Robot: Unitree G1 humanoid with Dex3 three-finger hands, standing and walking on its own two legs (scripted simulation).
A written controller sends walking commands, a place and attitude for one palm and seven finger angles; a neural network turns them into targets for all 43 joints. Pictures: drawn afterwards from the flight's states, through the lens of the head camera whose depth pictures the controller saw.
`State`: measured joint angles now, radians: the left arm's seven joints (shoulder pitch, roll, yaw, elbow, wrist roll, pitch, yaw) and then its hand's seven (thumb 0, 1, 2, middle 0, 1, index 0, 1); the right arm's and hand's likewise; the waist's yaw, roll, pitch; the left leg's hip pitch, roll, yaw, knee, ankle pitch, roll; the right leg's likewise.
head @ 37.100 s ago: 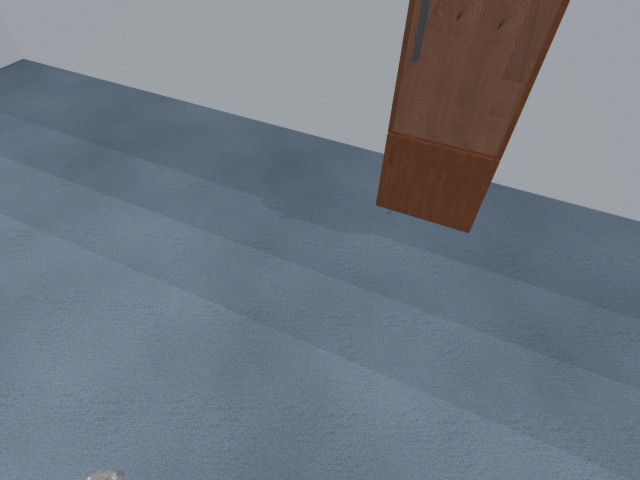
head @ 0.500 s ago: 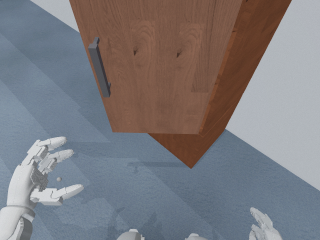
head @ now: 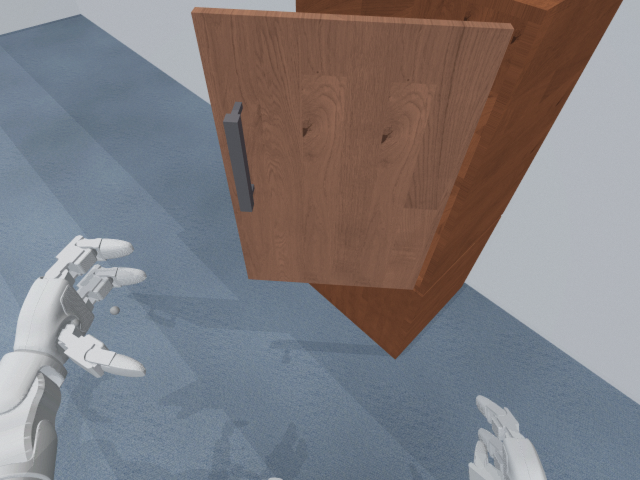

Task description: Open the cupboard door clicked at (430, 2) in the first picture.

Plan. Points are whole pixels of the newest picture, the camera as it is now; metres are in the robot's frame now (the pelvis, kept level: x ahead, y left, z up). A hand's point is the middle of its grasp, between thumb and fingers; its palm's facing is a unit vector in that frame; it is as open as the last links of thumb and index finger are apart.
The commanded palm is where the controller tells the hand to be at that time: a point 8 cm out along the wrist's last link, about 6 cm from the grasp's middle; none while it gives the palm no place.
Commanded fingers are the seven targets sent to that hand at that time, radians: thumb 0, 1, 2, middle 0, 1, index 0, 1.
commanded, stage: raise the hand with hooked fingers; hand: left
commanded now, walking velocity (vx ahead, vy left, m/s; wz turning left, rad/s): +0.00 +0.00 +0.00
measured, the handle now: (242, 160) +0.56 +0.18 +0.07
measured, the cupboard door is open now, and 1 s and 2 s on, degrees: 42 42 42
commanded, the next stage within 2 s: move the hooked fingers beside the handle in 0.64 s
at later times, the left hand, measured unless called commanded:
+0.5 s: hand (127, 288) +0.30 +0.25 +0.09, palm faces +0.06 -1.00 -0.04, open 14.0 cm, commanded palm +0.27 +0.30 +0.09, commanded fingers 0.00 -0.50 0.30 -0.30 -1.20 -0.30 -1.20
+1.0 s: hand (139, 269) +0.33 +0.25 +0.09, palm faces +0.06 -1.00 -0.02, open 14.0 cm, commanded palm +0.31 +0.30 +0.09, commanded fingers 0.00 -0.50 0.30 -0.30 -1.20 -0.30 -1.20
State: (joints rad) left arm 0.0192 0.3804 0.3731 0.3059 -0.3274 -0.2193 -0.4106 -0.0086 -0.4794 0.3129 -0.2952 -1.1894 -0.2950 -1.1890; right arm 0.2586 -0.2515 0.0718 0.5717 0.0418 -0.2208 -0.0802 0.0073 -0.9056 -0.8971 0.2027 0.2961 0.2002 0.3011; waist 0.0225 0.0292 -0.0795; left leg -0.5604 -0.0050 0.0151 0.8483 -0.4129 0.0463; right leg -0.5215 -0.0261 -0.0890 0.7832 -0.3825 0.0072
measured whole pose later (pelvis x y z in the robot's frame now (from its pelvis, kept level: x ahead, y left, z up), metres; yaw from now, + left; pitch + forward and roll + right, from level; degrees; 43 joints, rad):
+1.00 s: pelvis +0.00 -0.02 +0.01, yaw +0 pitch +7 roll -1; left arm -0.24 0.44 0.42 0.61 -0.30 -0.24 -0.46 -0.01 -0.50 0.30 -0.30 -1.20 -0.30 -1.20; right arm 0.27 -0.29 0.05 0.62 0.05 -0.19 -0.10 0.01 -0.91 -0.90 0.20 0.30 0.20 0.30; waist 0.00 0.02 -0.06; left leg -0.54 0.01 0.01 0.79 -0.38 0.02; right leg -0.51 -0.01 -0.09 0.75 -0.37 -0.02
